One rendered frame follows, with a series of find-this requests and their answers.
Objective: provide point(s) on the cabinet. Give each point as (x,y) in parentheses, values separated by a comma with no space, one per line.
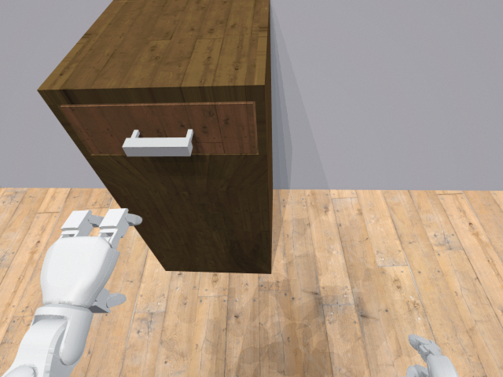
(208,212)

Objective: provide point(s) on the drawer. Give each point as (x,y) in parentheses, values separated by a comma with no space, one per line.
(218,127)

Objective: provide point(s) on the right robot hand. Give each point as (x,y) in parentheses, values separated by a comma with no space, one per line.
(438,365)

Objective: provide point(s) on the left robot hand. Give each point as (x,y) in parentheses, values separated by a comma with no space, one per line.
(77,266)

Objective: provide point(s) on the robot left forearm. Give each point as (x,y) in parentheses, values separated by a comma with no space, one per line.
(54,343)

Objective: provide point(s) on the handle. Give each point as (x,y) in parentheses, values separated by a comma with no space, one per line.
(158,146)

